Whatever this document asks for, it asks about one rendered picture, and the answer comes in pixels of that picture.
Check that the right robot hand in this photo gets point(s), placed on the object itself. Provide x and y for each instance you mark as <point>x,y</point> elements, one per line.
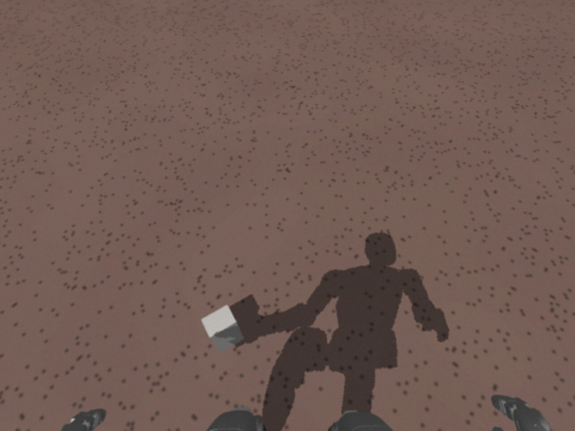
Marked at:
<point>517,410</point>

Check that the left robot hand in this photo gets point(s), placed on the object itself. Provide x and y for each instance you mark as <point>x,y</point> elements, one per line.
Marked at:
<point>85,421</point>

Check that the carton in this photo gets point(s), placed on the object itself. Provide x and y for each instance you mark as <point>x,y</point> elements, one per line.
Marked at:
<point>222,328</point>

